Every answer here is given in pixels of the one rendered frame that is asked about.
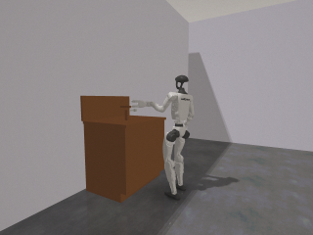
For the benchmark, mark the robot left upper arm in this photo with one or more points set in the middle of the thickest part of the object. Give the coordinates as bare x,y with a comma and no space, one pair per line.
171,96

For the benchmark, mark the robot left thigh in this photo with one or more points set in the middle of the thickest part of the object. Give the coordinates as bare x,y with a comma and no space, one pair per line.
167,146

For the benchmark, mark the left robot forearm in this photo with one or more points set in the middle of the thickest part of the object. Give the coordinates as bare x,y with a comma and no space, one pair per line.
153,104

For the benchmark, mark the robot right upper arm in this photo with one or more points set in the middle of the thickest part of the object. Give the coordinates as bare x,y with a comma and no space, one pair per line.
191,107

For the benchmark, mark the right robot forearm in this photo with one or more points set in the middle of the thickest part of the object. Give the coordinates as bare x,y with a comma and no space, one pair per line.
187,121

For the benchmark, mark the robot left hand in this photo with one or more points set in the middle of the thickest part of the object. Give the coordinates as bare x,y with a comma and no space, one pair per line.
141,104

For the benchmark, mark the right robot foot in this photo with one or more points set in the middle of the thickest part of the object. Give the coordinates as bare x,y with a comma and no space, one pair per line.
182,187

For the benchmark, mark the counter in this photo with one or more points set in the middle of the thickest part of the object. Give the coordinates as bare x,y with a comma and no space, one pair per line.
123,153

